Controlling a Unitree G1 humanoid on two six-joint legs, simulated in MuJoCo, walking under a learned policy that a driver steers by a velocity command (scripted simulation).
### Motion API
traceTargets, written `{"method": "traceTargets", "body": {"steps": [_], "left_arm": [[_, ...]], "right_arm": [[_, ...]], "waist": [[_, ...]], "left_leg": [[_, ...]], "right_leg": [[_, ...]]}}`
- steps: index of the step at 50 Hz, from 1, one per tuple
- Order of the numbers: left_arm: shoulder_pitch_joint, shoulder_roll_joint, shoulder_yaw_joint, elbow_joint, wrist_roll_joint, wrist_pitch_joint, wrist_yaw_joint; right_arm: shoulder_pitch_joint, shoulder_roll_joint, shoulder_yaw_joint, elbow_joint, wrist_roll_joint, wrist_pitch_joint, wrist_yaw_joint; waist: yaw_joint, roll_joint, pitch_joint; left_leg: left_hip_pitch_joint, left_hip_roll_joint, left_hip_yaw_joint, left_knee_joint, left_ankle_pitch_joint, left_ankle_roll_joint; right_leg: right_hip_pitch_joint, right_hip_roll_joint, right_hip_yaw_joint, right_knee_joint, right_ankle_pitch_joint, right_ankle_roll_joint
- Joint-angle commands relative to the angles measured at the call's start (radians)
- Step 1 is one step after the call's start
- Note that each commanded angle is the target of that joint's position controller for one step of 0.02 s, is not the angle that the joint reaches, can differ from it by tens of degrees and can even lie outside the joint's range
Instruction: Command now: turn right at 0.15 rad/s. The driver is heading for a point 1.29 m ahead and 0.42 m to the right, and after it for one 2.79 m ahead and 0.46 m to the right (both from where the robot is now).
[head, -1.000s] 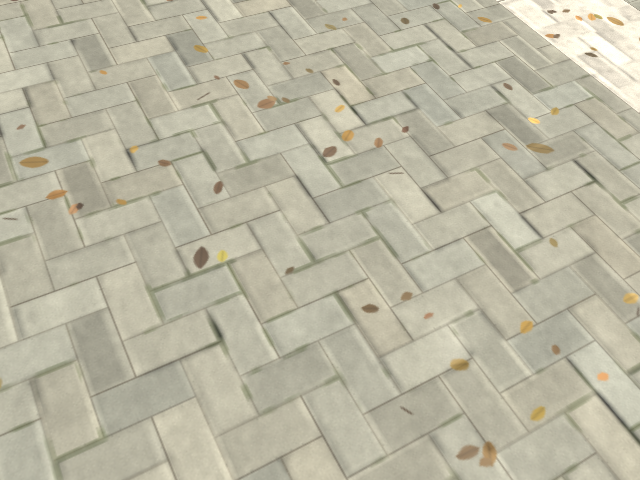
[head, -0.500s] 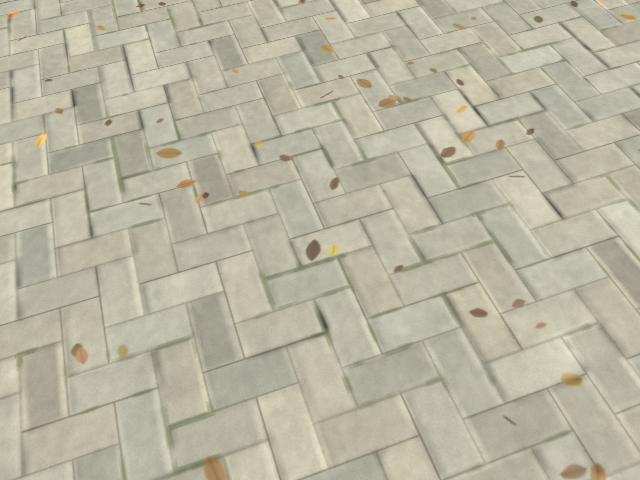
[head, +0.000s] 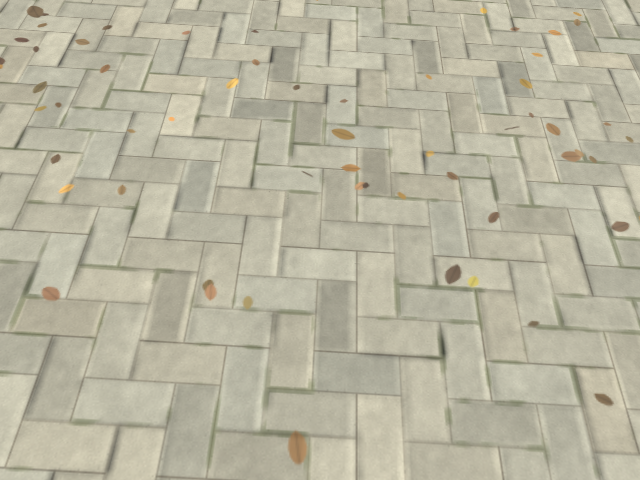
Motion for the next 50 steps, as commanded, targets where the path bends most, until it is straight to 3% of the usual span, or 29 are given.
{"method": "traceTargets", "body": {"steps": [1,3,8,10,12,13,14,15,16,17,18,20,23,29,34,37,38,39,40,41,42,43,44,45,47,50], "left_arm": [[-0.044,0.074,0.012,-0.055,-0.005,-0.004,-0.006],[-0.043,0.093,0.021,-0.062,-0.006,-0.008,-0.013],[-0.030,0.060,0.018,-0.081,-0.016,-0.016,-0.022],[-0.017,0.051,0.020,-0.091,-0.024,-0.018,-0.024],[0.021,0.043,0.022,-0.096,-0.020,-0.028,-0.022],[0.048,0.090,0.036,-0.097,-0.008,-0.039,-0.015],[0.071,0.238,0.071,-0.121,0.003,-0.052,-0.012],[0.170,0.260,0.088,-0.090,-0.012,-0.049,-0.016],[0.165,0.227,0.086,-0.089,-0.022,-0.045,-0.012],[0.093,0.189,0.079,-0.103,-0.026,-0.036,-0.005],[0.018,0.159,0.070,-0.121,-0.025,-0.024,0.002],[0.002,0.149,0.069,-0.134,-0.027,-0.018,0.007],[0.051,0.181,0.084,-0.124,-0.025,-0.020,0.003],[0.064,0.217,0.099,-0.138,-0.007,-0.015,0.005],[0.020,0.192,0.086,-0.147,0.003,-0.015,0.006],[-0.041,0.180,0.076,-0.153,-0.008,-0.015,0.012],[-0.034,0.161,0.067,-0.150,-0.015,-0.019,0.016],[0.055,0.087,0.047,-0.142,-0.009,-0.024,0.015],[0.088,0.122,0.053,-0.149,-0.001,-0.019,0.022],[0.067,0.137,0.050,-0.131,0.021,-0.021,0.026],[0.030,0.121,0.042,-0.105,0.016,-0.022,0.022],[0.012,0.103,0.034,-0.094,0.013,-0.021,0.013],[-0.006,0.102,0.031,-0.095,0.018,-0.024,0.006],[-0.018,0.110,0.030,-0.092,0.017,-0.027,0.007],[-0.046,0.118,0.027,-0.095,0.008,-0.029,0.014],[-0.102,0.103,0.016,-0.114,-0.003,-0.029,0.025]], "right_arm": [[0.035,-0.147,-0.026,-0.019,-0.016,-0.019,-0.014],[0.048,-0.174,-0.034,-0.007,-0.009,-0.012,-0.020],[0.026,-0.160,-0.037,0.004,-0.004,-0.013,-0.030],[0.012,-0.164,-0.042,0.008,-0.001,-0.012,-0.030],[-0.011,-0.174,-0.048,0.011,0.009,-0.012,-0.031],[-0.012,-0.170,-0.050,0.006,0.010,-0.018,-0.030],[-0.016,-0.112,-0.034,-0.047,0.001,-0.017,-0.025],[-0.106,-0.099,-0.026,-0.079,-0.005,-0.003,-0.035],[-0.073,-0.106,-0.024,-0.066,-0.009,0.002,-0.034],[-0.067,-0.112,-0.025,-0.051,-0.001,-0.002,-0.030],[-0.067,-0.130,-0.031,-0.046,0.002,-0.008,-0.027],[-0.050,-0.145,-0.033,-0.040,-0.011,-0.006,-0.014],[-0.065,-0.129,-0.026,-0.055,-0.001,0.001,-0.006],[-0.122,-0.150,-0.021,-0.084,0.003,-0.006,-0.016],[-0.082,-0.162,-0.017,-0.072,0.016,-0.023,-0.022],[-0.002,-0.157,-0.018,-0.052,0.014,-0.034,-0.031],[0.015,-0.161,-0.018,-0.045,0.005,-0.042,-0.039],[-0.012,-0.212,-0.021,-0.062,-0.008,-0.047,-0.047],[0.039,-0.289,-0.036,-0.046,-0.011,-0.035,-0.031],[0.048,-0.237,-0.027,-0.024,-0.004,-0.035,-0.018],[0.002,-0.131,0.005,-0.019,0.003,-0.041,-0.009],[-0.049,-0.103,0.016,-0.014,0.002,-0.041,-0.004],[-0.046,-0.128,0.009,-0.002,0.002,-0.040,-0.005],[-0.016,-0.173,-0.009,0.012,0.002,-0.038,-0.004],[0.068,-0.234,-0.042,0.032,0.014,-0.033,0.004],[0.111,-0.239,-0.066,0.042,0.023,-0.028,0.007]], "waist": [[-0.056,0.158,-0.047],[-0.053,0.141,-0.029],[-0.041,0.111,-0.053],[-0.032,0.121,-0.075],[0.007,0.110,-0.097],[0.026,0.033,-0.111],[0.009,-0.185,-0.126],[0.066,-0.191,-0.117],[0.042,-0.076,-0.105],[0.015,-0.022,-0.062],[-0.014,-0.010,-0.039],[-0.014,-0.031,-0.090],[0.004,-0.012,-0.114],[0.032,-0.073,-0.103],[0.022,-0.109,-0.125],[-0.036,-0.109,-0.104],[-0.046,-0.060,-0.100],[0.005,0.170,-0.132],[-0.004,0.276,-0.164],[-0.009,0.224,-0.105],[-0.001,0.147,-0.048],[0.021,0.160,-0.010],[0.016,0.223,-0.015],[0.006,0.248,-0.020],[-0.019,0.205,-0.063],[-0.035,0.193,-0.087]], "left_leg": [[-0.002,0.291,-0.117,-0.123,0.186,0.100],[0.035,0.334,-0.134,-0.094,0.246,0.126],[0.121,0.386,-0.102,-0.006,0.506,0.146],[0.138,0.385,-0.068,0.041,0.557,0.126],[0.092,0.351,0.008,0.144,0.507,0.063],[-0.005,0.289,0.070,0.286,0.363,-0.003],[-0.292,0.134,0.166,0.532,-0.121,-0.096],[-0.425,0.017,0.057,0.686,-0.487,-0.112],[-0.456,0.063,-0.007,0.775,-0.440,-0.119],[-0.469,0.089,-0.022,0.778,-0.335,-0.123],[-0.472,0.106,-0.022,0.732,-0.256,-0.131],[-0.442,0.100,-0.008,0.714,-0.195,-0.154],[-0.444,0.092,-0.008,0.640,-0.173,-0.169],[-0.419,0.058,-0.041,0.483,-0.162,-0.159],[-0.246,0.051,-0.026,0.360,-0.165,-0.120],[-0.047,0.055,-0.023,0.098,-0.058,-0.094],[0.051,0.100,-0.063,-0.031,0.028,-0.079],[0.132,0.324,-0.311,-0.128,0.028,-0.030],[0.145,0.443,-0.573,-0.163,-0.103,0.094],[0.054,0.449,-0.622,-0.184,-0.171,0.141],[-0.015,0.380,-0.522,-0.190,-0.233,0.114],[-0.051,0.305,-0.416,-0.195,-0.208,0.074],[-0.036,0.253,-0.370,-0.179,-0.092,0.053],[-0.005,0.220,-0.349,-0.141,0.065,0.053],[0.088,0.228,-0.376,-0.077,0.270,0.075],[0.145,0.238,-0.442,-0.056,0.302,0.102]], "right_leg": [[0.090,0.029,0.002,-0.080,-0.028,-0.025],[0.053,0.034,-0.002,-0.071,-0.083,-0.037],[0.063,0.033,-0.040,-0.114,-0.168,-0.056],[0.103,0.047,-0.057,-0.191,-0.155,-0.068],[0.217,0.065,-0.049,-0.390,0.002,-0.092],[0.316,0.013,0.096,-0.510,0.143,-0.129],[0.472,-0.260,0.500,-0.550,0.550,-0.235],[0.472,-0.332,0.604,-0.527,0.868,-0.389],[0.489,-0.292,0.515,-0.510,0.834,-0.404],[0.452,-0.224,0.431,-0.520,0.723,-0.365],[0.429,-0.153,0.377,-0.529,0.642,-0.309],[0.454,-0.097,0.342,-0.511,0.718,-0.274],[0.467,-0.076,0.367,-0.490,0.699,-0.258],[0.415,-0.053,0.511,-0.473,0.543,-0.252],[0.352,-0.048,0.526,-0.419,0.699,-0.218],[0.268,-0.011,0.545,-0.395,0.541,-0.148],[0.208,0.023,0.516,-0.355,0.380,-0.107],[0.142,0.123,0.375,-0.174,0.005,-0.058],[0.017,0.281,0.224,-0.068,-0.333,-0.057],[0.015,0.208,0.245,0.015,-0.292,-0.053],[0.061,0.167,0.257,-0.017,-0.207,-0.047],[0.101,0.126,0.190,-0.078,-0.150,-0.029],[0.122,0.117,0.120,-0.117,-0.116,-0.015],[0.115,0.130,0.075,-0.122,-0.124,-0.006],[0.061,0.148,0.057,-0.094,-0.161,0.001],[-0.010,0.135,0.077,-0.077,-0.158,0.001]]}}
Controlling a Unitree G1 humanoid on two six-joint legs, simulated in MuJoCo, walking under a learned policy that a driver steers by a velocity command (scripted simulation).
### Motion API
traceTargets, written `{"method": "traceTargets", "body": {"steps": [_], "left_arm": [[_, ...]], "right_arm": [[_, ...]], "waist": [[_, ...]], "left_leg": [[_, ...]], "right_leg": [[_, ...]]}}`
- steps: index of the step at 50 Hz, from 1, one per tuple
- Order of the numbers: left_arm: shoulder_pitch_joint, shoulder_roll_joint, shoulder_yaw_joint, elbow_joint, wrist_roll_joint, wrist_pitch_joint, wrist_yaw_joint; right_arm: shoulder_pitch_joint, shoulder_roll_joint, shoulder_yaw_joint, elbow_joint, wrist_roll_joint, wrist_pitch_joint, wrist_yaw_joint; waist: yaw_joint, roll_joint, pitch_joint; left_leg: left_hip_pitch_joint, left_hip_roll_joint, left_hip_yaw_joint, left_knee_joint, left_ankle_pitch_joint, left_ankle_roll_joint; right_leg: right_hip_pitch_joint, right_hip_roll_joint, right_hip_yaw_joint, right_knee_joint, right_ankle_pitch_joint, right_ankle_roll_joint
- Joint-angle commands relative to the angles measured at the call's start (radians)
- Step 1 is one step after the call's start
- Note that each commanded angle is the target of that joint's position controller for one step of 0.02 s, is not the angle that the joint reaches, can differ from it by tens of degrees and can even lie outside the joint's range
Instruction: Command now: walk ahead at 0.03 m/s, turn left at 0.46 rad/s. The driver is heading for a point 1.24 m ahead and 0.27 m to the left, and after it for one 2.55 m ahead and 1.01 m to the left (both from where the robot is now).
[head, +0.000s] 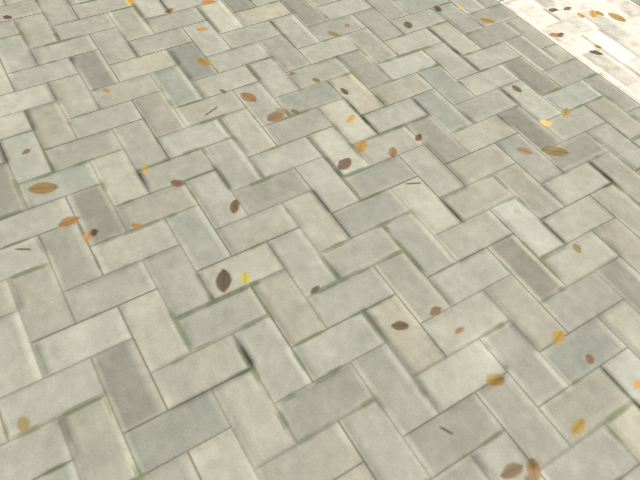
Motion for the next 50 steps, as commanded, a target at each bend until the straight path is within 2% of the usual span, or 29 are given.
{"method": "traceTargets", "body": {"steps": [1,4,7,9,10,11,12,13,14,15,16,17,19,23,27,32,33,34,35,36,37,38,39,40,41,42,44,47,50], "left_arm": [[-0.019,0.103,0.023,-0.069,-0.008,-0.014,0.014],[-0.043,0.093,0.014,-0.085,-0.014,-0.026,0.020],[-0.023,0.092,0.009,-0.088,-0.019,-0.041,0.025],[0.036,0.089,0.008,-0.074,-0.019,-0.050,0.034],[0.077,0.098,0.011,-0.063,-0.012,-0.056,0.043],[0.074,0.174,0.027,-0.066,-0.001,-0.060,0.054],[0.000,0.250,0.035,-0.112,-0.001,-0.051,0.055],[-0.018,0.220,0.032,-0.104,0.014,-0.041,0.048],[-0.034,0.149,0.014,-0.108,0.011,-0.040,0.042],[-0.061,0.107,0.002,-0.111,0.007,-0.043,0.038],[-0.073,0.098,-0.002,-0.118,0.008,-0.046,0.040],[-0.066,0.095,-0.003,-0.122,0.009,-0.047,0.044],[-0.009,0.099,0.002,-0.111,0.010,-0.048,0.041],[0.088,0.120,0.021,-0.085,0.012,-0.048,0.037],[0.126,0.133,0.034,-0.066,0.013,-0.057,0.022],[0.111,0.153,0.045,-0.046,0.005,-0.055,-0.001],[0.113,0.157,0.047,-0.039,-0.001,-0.050,-0.003],[0.112,0.149,0.042,-0.028,-0.013,-0.042,-0.004],[0.134,0.121,0.031,-0.015,-0.021,-0.038,-0.005],[0.183,-0.005,-0.010,-0.042,-0.012,-0.038,-0.014],[0.197,-0.027,-0.018,-0.023,-0.009,-0.014,-0.013],[0.204,0.024,0.001,0.006,-0.009,-0.005,-0.013],[0.193,0.046,0.005,-0.012,-0.022,-0.003,-0.014],[0.170,0.120,0.031,0.008,-0.016,0.000,-0.014],[0.167,0.149,0.052,0.016,-0.004,0.004,-0.018],[0.201,0.138,0.054,0.036,-0.006,0.006,-0.023],[0.208,0.096,0.055,0.038,-0.015,0.016,-0.029],[0.156,0.065,0.056,0.005,-0.011,0.026,-0.037],[0.107,0.038,0.052,-0.039,-0.004,0.031,-0.052]], "right_arm": [[0.014,-0.225,-0.084,-0.048,0.005,-0.005,-0.001],[0.015,-0.220,-0.099,-0.048,-0.001,0.005,0.000],[-0.012,-0.225,-0.113,-0.056,-0.006,0.018,0.004],[-0.069,-0.222,-0.117,-0.072,-0.003,0.026,0.006],[-0.102,-0.209,-0.113,-0.082,0.004,0.027,0.004],[-0.058,-0.142,-0.097,-0.090,0.009,0.022,0.002],[0.025,-0.092,-0.088,-0.093,0.005,0.018,-0.005],[0.008,-0.198,-0.108,-0.079,-0.021,0.022,-0.011],[-0.006,-0.216,-0.117,-0.071,-0.022,0.027,-0.005],[0.008,-0.201,-0.116,-0.053,-0.024,0.036,0.005],[0.031,-0.189,-0.114,-0.043,-0.022,0.046,0.017],[0.045,-0.183,-0.110,-0.038,-0.016,0.052,0.029],[-0.001,-0.174,-0.101,-0.059,-0.007,0.057,0.042],[-0.107,-0.149,-0.085,-0.110,-0.004,0.065,0.058],[-0.160,-0.113,-0.070,-0.146,-0.001,0.068,0.062],[-0.161,-0.091,-0.055,-0.153,0.005,0.062,0.041],[-0.149,-0.089,-0.054,-0.149,0.002,0.057,0.038],[-0.115,-0.078,-0.048,-0.134,-0.008,0.048,0.031],[-0.073,-0.095,-0.046,-0.117,-0.027,0.032,0.019],[-0.030,-0.137,-0.039,-0.118,-0.047,0.015,0.005],[-0.072,-0.140,-0.028,-0.115,-0.013,0.003,-0.015],[-0.111,-0.080,-0.007,-0.111,-0.017,-0.003,-0.018],[-0.142,-0.143,-0.030,-0.109,-0.004,0.004,-0.034],[-0.175,-0.146,-0.034,-0.105,-0.006,0.013,-0.038],[-0.188,-0.142,-0.031,-0.104,-0.002,0.015,-0.045],[-0.185,-0.126,-0.026,-0.105,-0.008,0.021,-0.045],[-0.190,-0.104,-0.024,-0.114,-0.009,0.019,-0.052],[-0.180,-0.082,-0.025,-0.110,-0.018,0.013,-0.059],[-0.150,-0.086,-0.032,-0.094,-0.025,0.002,-0.058]], "waist": [[0.015,0.179,-0.088],[0.011,0.165,-0.109],[0.020,0.166,-0.120],[0.061,0.166,-0.115],[0.091,0.147,-0.104],[0.059,-0.016,-0.119],[0.020,-0.189,-0.141],[0.017,-0.103,-0.087],[0.004,-0.065,-0.049],[-0.010,-0.052,-0.015],[-0.021,-0.081,-0.024],[-0.016,-0.108,-0.035],[0.013,-0.103,-0.053],[0.069,-0.120,-0.060],[0.078,-0.112,-0.080],[0.067,-0.165,-0.103],[0.057,-0.163,-0.108],[0.031,-0.136,-0.116],[0.005,-0.050,-0.144],[0.021,0.197,-0.234],[0.018,0.236,-0.211],[0.049,0.116,-0.137],[0.022,0.259,-0.137],[0.030,0.207,-0.061],[0.039,0.212,-0.032],[0.048,0.186,-0.047],[0.054,0.136,-0.058],[0.036,0.153,-0.028],[0.021,0.156,-0.034]], "left_leg": [[0.202,0.210,-0.355,-0.089,0.284,0.149],[0.173,0.199,-0.396,-0.081,0.293,0.153],[0.108,0.178,-0.433,-0.063,0.298,0.128],[0.006,0.133,-0.433,-0.042,0.216,0.076],[-0.089,0.084,-0.405,-0.006,0.096,0.024],[-0.211,-0.011,-0.286,0.132,-0.208,-0.039],[-0.322,-0.143,-0.050,0.391,-0.426,-0.072],[-0.318,-0.048,0.007,0.537,-0.381,-0.081],[-0.293,-0.008,0.019,0.614,-0.327,-0.080],[-0.290,0.007,0.032,0.680,-0.272,-0.083],[-0.296,0.015,0.052,0.736,-0.232,-0.090],[-0.310,0.021,0.078,0.779,-0.218,-0.101],[-0.338,0.040,0.110,0.769,-0.201,-0.119],[-0.390,0.077,0.143,0.660,-0.202,-0.129],[-0.306,0.080,0.159,0.522,-0.242,-0.103],[-0.113,0.035,0.218,0.280,-0.264,-0.052],[-0.072,0.027,0.222,0.196,-0.234,-0.041],[0.027,0.020,0.209,0.028,-0.121,-0.025],[0.195,0.077,0.132,-0.151,0.072,-0.011],[0.432,0.391,-0.176,-0.165,0.377,0.030],[0.206,0.504,-0.167,-0.117,0.563,0.172],[0.261,0.441,-0.057,-0.041,0.776,0.164],[0.192,0.445,-0.029,-0.076,0.559,0.205],[0.135,0.378,0.021,-0.114,0.448,0.168],[0.120,0.347,0.077,-0.110,0.487,0.146],[0.133,0.336,0.126,-0.095,0.566,0.139],[0.130,0.344,0.179,-0.105,0.473,0.136],[0.134,0.355,0.206,-0.134,0.288,0.142],[0.169,0.388,0.223,-0.120,0.260,0.154]], "right_leg": [[-0.169,0.002,-0.010,0.021,-0.001,0.004],[-0.139,0.004,0.000,-0.022,0.030,-0.004],[-0.045,0.016,0.004,-0.127,0.065,-0.017],[0.102,0.019,0.000,-0.297,0.149,-0.025],[0.219,-0.006,0.006,-0.448,0.237,-0.031],[0.328,-0.197,0.180,-0.571,0.165,-0.070],[0.328,-0.457,0.466,-0.619,0.073,-0.165],[0.177,-0.486,0.427,-0.601,0.166,-0.228],[0.130,-0.434,0.333,-0.576,0.266,-0.232],[0.103,-0.363,0.209,-0.556,0.353,-0.213],[0.125,-0.313,0.123,-0.536,0.423,-0.194],[0.149,-0.296,0.062,-0.512,0.539,-0.193],[0.215,-0.297,-0.002,-0.478,0.668,-0.198],[0.333,-0.348,-0.046,-0.450,0.751,-0.220],[0.321,-0.383,-0.078,-0.422,0.825,-0.244],[0.251,-0.370,-0.123,-0.345,0.872,-0.223],[0.245,-0.365,-0.126,-0.312,0.864,-0.211],[0.197,-0.340,-0.138,-0.258,0.818,-0.183],[0.097,-0.313,-0.161,-0.194,0.699,-0.131],[-0.099,-0.252,-0.198,-0.045,0.152,-0.067],[-0.030,-0.160,-0.145,-0.031,-0.139,-0.040],[-0.076,-0.147,-0.079,0.035,-0.145,-0.037],[-0.092,-0.120,-0.092,0.092,-0.139,-0.033],[-0.114,-0.123,-0.080,0.164,-0.068,-0.024],[-0.138,-0.104,-0.095,0.227,-0.028,-0.020],[-0.144,-0.095,-0.099,0.296,-0.008,-0.007],[-0.158,-0.103,-0.110,0.364,0.028,0.009],[-0.214,-0.121,-0.131,0.327,0.072,0.026],[-0.219,-0.144,-0.145,0.201,0.074,0.024]]}}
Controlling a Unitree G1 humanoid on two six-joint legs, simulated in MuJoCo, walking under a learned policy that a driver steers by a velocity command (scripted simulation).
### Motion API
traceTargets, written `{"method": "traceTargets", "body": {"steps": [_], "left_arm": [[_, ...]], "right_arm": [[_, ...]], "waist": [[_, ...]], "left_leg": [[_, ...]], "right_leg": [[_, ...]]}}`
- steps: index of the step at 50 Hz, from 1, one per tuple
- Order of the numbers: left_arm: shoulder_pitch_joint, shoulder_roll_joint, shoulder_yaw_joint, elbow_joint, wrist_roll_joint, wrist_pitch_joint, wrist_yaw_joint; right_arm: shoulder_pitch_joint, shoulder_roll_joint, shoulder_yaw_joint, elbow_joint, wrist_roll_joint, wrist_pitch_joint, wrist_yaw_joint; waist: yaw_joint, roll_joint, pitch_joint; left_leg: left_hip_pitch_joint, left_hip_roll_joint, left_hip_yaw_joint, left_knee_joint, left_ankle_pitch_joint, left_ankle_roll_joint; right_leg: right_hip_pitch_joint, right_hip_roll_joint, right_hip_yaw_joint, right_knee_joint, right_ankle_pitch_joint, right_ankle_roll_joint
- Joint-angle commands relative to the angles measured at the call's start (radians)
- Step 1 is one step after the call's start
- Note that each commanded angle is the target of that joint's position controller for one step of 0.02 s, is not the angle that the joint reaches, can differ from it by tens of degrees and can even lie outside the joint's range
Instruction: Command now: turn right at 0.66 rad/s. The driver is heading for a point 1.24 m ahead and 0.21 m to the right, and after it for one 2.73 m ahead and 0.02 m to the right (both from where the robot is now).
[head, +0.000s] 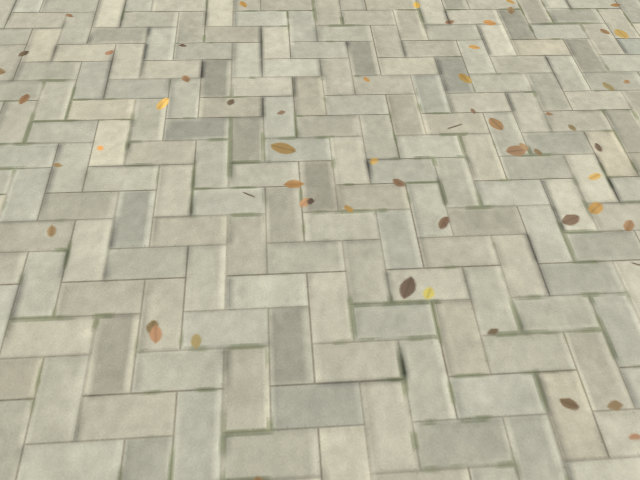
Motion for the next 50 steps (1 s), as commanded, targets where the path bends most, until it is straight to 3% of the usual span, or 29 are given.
{"method": "traceTargets", "body": {"steps": [1,5,7,8,9,10,11,12,14,15,16,18,20,25,29,33,36,38,40,41,42,43,44,45,46,47,48,50], "left_arm": [[-0.074,0.041,0.010,-0.117,0.004,-0.008,-0.015],[-0.094,0.045,0.014,-0.165,-0.005,-0.005,-0.027],[-0.094,0.054,0.020,-0.183,-0.008,-0.005,-0.029],[-0.072,0.054,0.023,-0.184,-0.004,-0.009,-0.027],[-0.015,0.073,0.030,-0.167,0.006,-0.021,-0.018],[0.044,0.197,0.060,-0.158,0.020,-0.038,0.002],[0.083,0.333,0.095,-0.168,-0.001,-0.044,0.008],[0.102,0.289,0.094,-0.167,-0.013,-0.044,0.011],[-0.048,0.206,0.063,-0.188,-0.007,-0.032,0.026],[-0.079,0.182,0.057,-0.199,-0.014,-0.031,0.029],[-0.088,0.165,0.050,-0.206,-0.010,-0.035,0.023],[-0.057,0.177,0.050,-0.200,-0.007,-0.049,0.008],[-0.022,0.186,0.052,-0.183,-0.001,-0.068,0.005],[0.048,0.158,0.033,-0.142,0.001,-0.115,0.012],[0.067,0.168,0.027,-0.132,0.007,-0.146,0.010],[0.073,0.180,0.027,-0.109,0.021,-0.169,0.026],[0.062,0.184,0.028,-0.089,0.033,-0.181,0.036],[0.061,0.182,0.027,-0.072,0.040,-0.183,0.035],[0.019,0.194,0.023,-0.069,0.034,-0.185,0.030],[0.007,0.198,0.022,-0.070,0.030,-0.176,0.031],[-0.003,0.186,0.010,-0.085,0.038,-0.175,0.039],[-0.022,0.069,-0.027,-0.145,0.030,-0.189,0.024],[-0.062,0.067,-0.033,-0.171,0.048,-0.209,0.016],[-0.150,0.119,-0.028,-0.190,0.053,-0.220,0.011],[-0.154,0.131,-0.033,-0.183,0.055,-0.229,0.008],[-0.149,0.119,-0.039,-0.180,0.061,-0.225,0.008],[-0.136,0.108,-0.045,-0.180,0.073,-0.209,0.006],[-0.140,0.095,-0.053,-0.185,0.078,-0.169,-0.003]], "right_arm": [[0.046,-0.154,-0.050,-0.032,-0.008,-0.019,-0.002],[0.045,-0.193,-0.070,-0.032,-0.007,-0.031,0.024],[0.044,-0.211,-0.080,-0.035,0.004,-0.032,0.039],[0.041,-0.219,-0.084,-0.035,0.014,-0.028,0.045],[0.063,-0.216,-0.088,-0.025,0.020,-0.023,0.052],[0.096,-0.178,-0.081,-0.041,0.020,-0.018,0.061],[0.004,-0.127,-0.060,-0.135,0.002,-0.004,0.055],[-0.019,-0.166,-0.063,-0.123,-0.014,0.007,0.043],[0.008,-0.170,-0.066,-0.098,0.005,-0.005,0.036],[0.026,-0.194,-0.073,-0.093,-0.017,-0.012,0.041],[0.051,-0.208,-0.077,-0.075,-0.033,-0.011,0.050],[0.046,-0.204,-0.078,-0.075,-0.035,-0.008,0.067],[0.030,-0.189,-0.074,-0.073,-0.028,-0.016,0.075],[-0.003,-0.169,-0.064,-0.059,-0.023,-0.043,0.083],[-0.072,-0.176,-0.059,-0.078,-0.003,-0.058,0.092],[-0.092,-0.188,-0.059,-0.108,0.009,-0.064,0.113],[-0.095,-0.196,-0.060,-0.130,0.009,-0.065,0.127],[-0.094,-0.191,-0.055,-0.142,0.004,-0.062,0.130],[0.029,-0.190,-0.059,-0.116,0.003,-0.060,0.120],[0.197,-0.211,-0.074,-0.064,0.000,-0.066,0.111],[0.445,-0.273,-0.102,0.007,-0.008,-0.074,0.099],[0.517,-0.405,-0.130,0.018,-0.013,-0.080,0.084],[0.434,-0.375,-0.118,-0.003,0.007,-0.082,0.089],[0.378,-0.350,-0.119,-0.010,0.006,-0.078,0.085],[0.378,-0.335,-0.121,-0.006,0.012,-0.080,0.080],[0.349,-0.313,-0.115,-0.005,0.015,-0.081,0.074],[0.320,-0.281,-0.102,-0.004,0.019,-0.086,0.068],[0.321,-0.251,-0.090,0.000,0.025,-0.101,0.065]], "waist": [[-0.070,0.162,-0.066],[-0.062,0.180,-0.105],[-0.053,0.172,-0.118],[-0.028,0.143,-0.125],[0.009,0.059,-0.145],[0.024,-0.204,-0.135],[0.034,-0.314,-0.135],[0.060,-0.131,-0.163],[-0.018,-0.062,-0.070],[-0.028,-0.074,-0.103],[-0.028,-0.091,-0.128],[-0.024,-0.078,-0.119],[-0.019,-0.066,-0.087],[0.009,-0.107,-0.068],[0.041,-0.101,-0.032],[0.035,-0.065,0.025],[0.021,-0.048,0.051],[0.016,-0.042,0.047],[-0.056,-0.051,-0.036],[-0.140,-0.012,-0.136],[-0.243,0.063,-0.272],[-0.223,0.329,-0.297],[-0.168,0.321,-0.269],[-0.166,0.177,-0.168],[-0.146,0.049,-0.146],[-0.106,0.001,-0.102],[-0.071,0.010,-0.067],[-0.049,0.049,-0.030]], "left_leg": [[0.092,0.288,-0.110,-0.111,0.341,0.154],[0.058,0.327,-0.065,-0.045,0.402,0.128],[0.048,0.346,-0.048,0.011,0.381,0.096],[0.013,0.339,-0.017,0.076,0.339,0.061],[-0.061,0.298,0.023,0.206,0.221,0.002],[-0.261,0.181,0.089,0.488,-0.107,-0.072],[-0.499,-0.011,-0.057,0.662,-0.468,-0.129],[-0.532,0.018,-0.183,0.759,-0.422,-0.129],[-0.521,0.047,-0.228,0.712,-0.204,-0.112],[-0.491,0.047,-0.227,0.681,-0.130,-0.105],[-0.474,0.034,-0.218,0.686,-0.081,-0.103],[-0.501,0.016,-0.220,0.647,-0.053,-0.107],[-0.536,0.009,-0.219,0.570,-0.024,-0.116],[-0.538,0.018,-0.197,0.376,0.090,-0.128],[-0.538,0.036,-0.182,0.287,0.130,-0.090],[-0.584,0.029,-0.224,0.272,0.106,-0.029],[-0.612,0.033,-0.220,0.268,0.076,0.019],[-0.564,0.024,-0.166,0.249,0.034,0.057],[-0.296,-0.062,-0.069,0.217,-0.022,0.106],[-0.069,-0.131,-0.031,0.196,-0.027,0.121],[0.259,-0.116,-0.140,0.189,-0.125,0.150],[0.437,0.151,-0.695,-0.033,-0.576,0.246],[0.462,0.227,-1.130,-0.235,-0.624,0.282],[0.424,0.224,-1.013,-0.200,-0.469,0.267],[0.326,0.199,-0.877,-0.181,-0.338,0.256],[0.207,0.158,-0.777,-0.194,-0.248,0.233],[0.114,0.106,-0.710,-0.217,-0.194,0.222],[0.011,0.051,-0.640,-0.245,-0.120,0.235]], "right_leg": [[-0.063,-0.028,-0.015,-0.106,0.001,-0.006],[0.058,-0.018,-0.065,-0.249,-0.028,-0.052],[0.111,-0.009,-0.081,-0.331,-0.024,-0.075],[0.176,0.001,-0.084,-0.423,0.032,-0.090],[0.286,0.008,-0.030,-0.552,0.151,-0.111],[0.397,-0.172,0.283,-0.723,0.365,-0.164],[0.402,-0.363,0.640,-0.729,0.683,-0.351],[0.444,-0.343,0.561,-0.723,0.587,-0.386],[0.342,-0.209,0.407,-0.733,0.401,-0.314],[0.338,-0.152,0.394,-0.766,0.170,-0.287],[0.335,-0.119,0.402,-0.802,-0.030,-0.281],[0.336,-0.110,0.467,-0.855,-0.235,-0.282],[0.347,-0.107,0.486,-0.873,-0.245,-0.285],[0.366,-0.115,0.457,-0.890,-0.145,-0.283],[0.370,-0.170,0.433,-0.918,-0.146,-0.278],[0.426,-0.239,0.365,-0.963,-0.137,-0.263],[0.496,-0.264,0.275,-0.980,-0.074,-0.239],[0.517,-0.257,0.194,-0.960,0.072,-0.226],[0.449,-0.215,0.054,-0.779,0.675,-0.195],[0.389,-0.173,-0.036,-0.511,0.973,-0.175],[0.178,-0.129,-0.074,-0.156,0.937,-0.147],[-0.184,0.033,-0.063,0.216,0.334,-0.091],[-0.414,0.114,0.111,0.350,0.012,-0.092],[-0.505,0.036,0.153,0.393,0.086,-0.101],[-0.452,-0.017,0.149,0.324,0.157,-0.098],[-0.389,-0.048,0.133,0.243,0.173,-0.087],[-0.342,-0.066,0.125,0.192,0.170,-0.067],[-0.307,-0.075,0.096,0.132,0.149,-0.038]]}}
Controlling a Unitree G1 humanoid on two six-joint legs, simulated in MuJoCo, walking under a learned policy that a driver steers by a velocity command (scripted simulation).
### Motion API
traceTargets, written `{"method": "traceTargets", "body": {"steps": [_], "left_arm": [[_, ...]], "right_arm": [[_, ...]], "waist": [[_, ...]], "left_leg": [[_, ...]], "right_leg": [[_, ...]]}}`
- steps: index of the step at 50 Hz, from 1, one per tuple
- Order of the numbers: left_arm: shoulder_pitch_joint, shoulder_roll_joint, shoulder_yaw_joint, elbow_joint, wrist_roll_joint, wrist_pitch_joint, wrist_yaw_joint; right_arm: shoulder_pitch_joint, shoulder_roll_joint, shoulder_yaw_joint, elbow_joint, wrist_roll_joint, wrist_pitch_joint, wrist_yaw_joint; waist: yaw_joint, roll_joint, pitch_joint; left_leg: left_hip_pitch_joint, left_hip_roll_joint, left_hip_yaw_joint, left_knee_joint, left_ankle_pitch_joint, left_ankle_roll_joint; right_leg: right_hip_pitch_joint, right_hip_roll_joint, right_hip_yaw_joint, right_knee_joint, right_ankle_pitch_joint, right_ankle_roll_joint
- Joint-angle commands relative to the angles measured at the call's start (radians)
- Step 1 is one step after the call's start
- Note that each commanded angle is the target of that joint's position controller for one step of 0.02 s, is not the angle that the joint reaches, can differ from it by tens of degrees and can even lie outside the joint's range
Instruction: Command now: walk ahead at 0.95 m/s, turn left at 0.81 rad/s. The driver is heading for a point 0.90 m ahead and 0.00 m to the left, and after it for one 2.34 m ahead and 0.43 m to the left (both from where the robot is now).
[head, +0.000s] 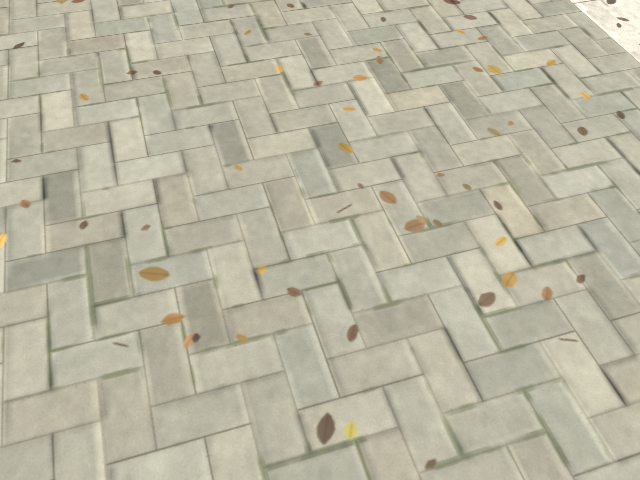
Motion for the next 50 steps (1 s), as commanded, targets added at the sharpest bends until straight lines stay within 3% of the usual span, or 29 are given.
{"method": "traceTargets", "body": {"steps": [1,4,7,9,11,13,14,15,16,17,18,19,21,24,26,27,29,31,32,33,34,35,36,37,38,40,43,46,50], "left_arm": [[-0.089,0.096,0.014,-0.108,0.008,0.023,-0.009],[-0.262,0.079,-0.002,-0.174,-0.015,0.025,-0.018],[-0.357,0.058,-0.017,-0.205,-0.033,0.016,-0.022],[-0.362,0.075,-0.013,-0.214,-0.041,0.013,-0.013],[-0.238,0.122,0.006,-0.179,-0.047,0.013,0.007],[0.135,0.208,0.053,-0.078,-0.061,0.012,0.046],[0.339,0.258,0.080,-0.036,-0.036,0.007,0.072],[0.294,0.322,0.094,-0.029,0.005,0.002,0.066],[0.212,0.267,0.099,-0.037,-0.022,0.009,0.047],[0.112,0.174,0.083,-0.040,-0.031,0.007,0.038],[0.098,0.127,0.075,-0.017,-0.034,0.006,0.030],[0.123,0.113,0.071,0.015,-0.030,0.001,0.030],[0.185,0.077,0.057,0.087,-0.042,-0.013,0.024],[0.203,0.093,0.061,0.116,-0.069,-0.026,0.024],[0.135,0.127,0.073,0.103,-0.063,-0.023,0.029],[0.138,0.154,0.084,0.108,-0.067,-0.023,0.023],[0.196,0.195,0.099,0.136,-0.086,-0.023,0.009],[0.222,0.208,0.105,0.149,-0.102,-0.017,0.007],[0.226,0.216,0.109,0.149,-0.111,-0.013,0.011],[0.215,0.170,0.102,0.133,-0.118,-0.010,0.017],[0.299,0.036,0.077,0.098,-0.122,0.002,0.033],[0.419,0.078,0.086,0.095,-0.138,0.033,0.062],[0.387,0.113,0.095,0.107,-0.110,0.055,0.068],[0.307,0.115,0.098,0.103,-0.087,0.069,0.058],[0.261,0.107,0.102,0.096,-0.073,0.080,0.043],[0.231,0.065,0.101,0.079,-0.062,0.111,0.020],[0.146,0.028,0.097,0.025,-0.055,0.136,0.007],[0.052,0.004,0.081,-0.033,-0.053,0.145,-0.019],[-0.025,0.040,0.082,-0.072,-0.061,0.153,-0.035]], "right_arm": [[0.035,-0.145,-0.038,-0.047,0.014,-0.032,-0.013],[0.068,-0.150,-0.043,-0.028,0.015,-0.038,-0.019],[0.118,-0.158,-0.050,0.006,0.023,-0.039,-0.023],[0.107,-0.174,-0.055,0.015,0.027,-0.042,-0.030],[0.057,-0.209,-0.063,0.011,0.027,-0.046,-0.036],[-0.014,-0.250,-0.070,0.014,0.000,-0.058,-0.028],[-0.024,-0.148,-0.045,0.008,-0.013,-0.072,-0.029],[0.135,0.024,0.000,-0.023,0.036,-0.067,-0.024],[0.097,-0.062,0.005,-0.013,0.013,-0.059,-0.025],[0.004,-0.094,-0.002,-0.008,-0.005,-0.049,-0.021],[-0.080,-0.097,0.002,-0.022,-0.023,-0.045,-0.009],[-0.152,-0.084,0.006,-0.047,-0.035,-0.041,0.002],[-0.188,-0.033,0.025,-0.090,-0.049,-0.032,0.015],[-0.315,-0.028,0.049,-0.171,-0.072,-0.029,0.024],[-0.388,-0.005,0.076,-0.205,-0.054,-0.046,0.040],[-0.393,0.009,0.084,-0.196,-0.041,-0.053,0.047],[-0.365,-0.023,0.071,-0.172,-0.033,-0.055,0.036],[-0.266,-0.079,0.046,-0.127,-0.047,-0.054,0.004],[-0.180,-0.104,0.034,-0.104,-0.059,-0.059,-0.013],[-0.079,-0.147,0.020,-0.091,-0.077,-0.068,-0.029],[0.021,-0.208,0.010,-0.097,-0.093,-0.070,-0.035],[0.026,-0.190,0.002,-0.109,-0.051,-0.049,-0.025],[-0.084,-0.133,0.005,-0.132,-0.021,-0.037,-0.026],[-0.158,-0.051,0.024,-0.139,-0.013,-0.036,-0.031],[-0.189,-0.019,0.034,-0.130,-0.017,-0.036,-0.037],[-0.172,-0.028,0.028,-0.102,-0.013,-0.038,-0.050],[-0.191,-0.033,0.016,-0.090,-0.007,-0.046,-0.056],[-0.227,-0.033,0.008,-0.083,-0.004,-0.041,-0.059],[-0.219,-0.084,-0.020,-0.084,0.005,-0.031,-0.046]], "waist": [[0.014,0.048,0.082],[-0.026,0.047,0.135],[-0.075,0.090,0.096],[-0.069,0.099,0.065],[0.000,0.092,-0.032],[0.201,0.092,-0.217],[0.266,0.008,-0.312],[0.112,-0.336,-0.419],[0.117,-0.269,-0.378],[0.096,-0.134,-0.214],[0.098,-0.015,-0.118],[0.092,0.009,-0.059],[0.041,-0.048,0.003],[0.004,-0.041,0.079],[-0.018,-0.023,0.125],[-0.011,-0.024,0.109],[-0.008,-0.029,0.062],[-0.044,-0.006,-0.016],[-0.090,-0.013,-0.059],[-0.132,-0.005,-0.128],[-0.088,0.220,-0.309],[-0.047,0.254,-0.479],[-0.019,0.201,-0.416],[-0.011,0.168,-0.272],[0.002,0.173,-0.185],[0.032,0.186,-0.111],[0.062,0.163,-0.093],[0.071,0.188,-0.061],[0.055,0.172,-0.050]], "left_leg": [[0.051,0.217,-0.377,-0.326,-0.042,0.162],[-0.003,0.178,-0.341,-0.356,0.221,0.150],[0.054,0.175,-0.337,-0.326,0.519,0.109],[0.118,0.198,-0.354,-0.295,0.650,0.085],[0.135,0.185,-0.345,-0.153,0.897,0.030],[0.083,0.170,-0.314,0.248,0.965,0.001],[-0.054,0.123,-0.252,0.574,0.664,0.001],[-0.349,-0.007,-0.152,0.895,-0.210,-0.030],[-0.432,0.047,-0.116,0.941,-0.122,-0.010],[-0.447,0.109,-0.105,0.907,-0.009,-0.009],[-0.433,0.127,-0.086,0.872,0.025,-0.015],[-0.436,0.139,-0.092,0.839,0.005,-0.016],[-0.455,0.155,-0.103,0.774,-0.060,-0.031],[-0.534,0.230,-0.039,0.579,-0.045,-0.083],[-0.330,0.209,0.018,0.284,0.115,-0.116],[-0.155,0.160,0.063,0.190,0.222,-0.126],[0.010,0.111,0.075,0.132,0.365,-0.126],[0.144,0.084,0.071,0.038,0.406,-0.108],[0.255,0.121,0.047,-0.002,0.451,-0.097],[0.410,0.261,-0.043,0.020,0.593,-0.083],[0.590,0.621,-0.297,0.141,1.145,-0.040],[0.626,0.723,-0.427,0.140,1.312,0.028],[0.506,0.647,-0.358,0.078,1.124,0.043],[0.381,0.569,-0.243,0.028,0.978,0.027],[0.306,0.517,-0.175,-0.017,0.901,0.020],[0.167,0.492,-0.075,-0.083,0.870,0.025],[0.110,0.512,0.004,-0.138,0.798,0.056],[0.046,0.477,0.144,-0.157,0.666,0.020],[0.008,0.479,0.247,-0.078,0.540,-0.041]], "right_leg": [[-0.235,-0.039,-0.023,-0.082,0.014,0.039],[-0.214,-0.003,-0.077,-0.317,0.157,0.068],[-0.103,0.051,-0.098,-0.524,0.309,0.055],[-0.014,0.069,-0.075,-0.611,0.350,0.033],[0.246,0.116,-0.061,-0.674,0.289,0.012],[0.624,0.084,-0.064,-0.640,0.158,-0.015],[0.829,-0.077,0.096,-0.621,-0.146,-0.045],[1.011,-0.376,0.670,-0.783,-0.375,-0.168],[0.912,-0.338,0.858,-0.909,-0.499,-0.196],[0.749,-0.292,0.683,-0.922,-0.479,-0.188],[0.616,-0.247,0.567,-0.928,-0.326,-0.195],[0.539,-0.202,0.473,-0.930,-0.204,-0.191],[0.449,-0.161,0.398,-0.952,-0.061,-0.210],[0.375,-0.141,0.348,-1.040,0.020,-0.235],[0.194,-0.067,0.206,-1.073,0.283,-0.198],[0.114,-0.037,0.153,-1.081,0.419,-0.174],[0.151,-0.046,0.158,-1.044,0.581,-0.141],[0.254,0.005,0.129,-0.828,0.740,-0.081],[0.235,0.043,0.127,-0.648,0.718,-0.049],[0.126,0.097,0.120,-0.417,0.456,-0.022],[0.006,0.173,0.037,-0.027,-0.368,-0.004],[-0.028,0.155,0.055,0.162,-0.398,-0.013],[-0.055,0.110,0.033,0.172,-0.289,-0.007],[-0.098,0.079,0.000,0.126,-0.224,0.007],[-0.120,0.060,-0.009,0.101,-0.190,0.023],[-0.069,0.037,-0.019,0.057,-0.158,0.036],[-0.086,0.024,-0.038,-0.010,-0.103,0.032],[-0.018,-0.002,-0.068,-0.247,0.078,0.011],[0.154,0.039,-0.149,-0.472,0.133,-0.030]]}}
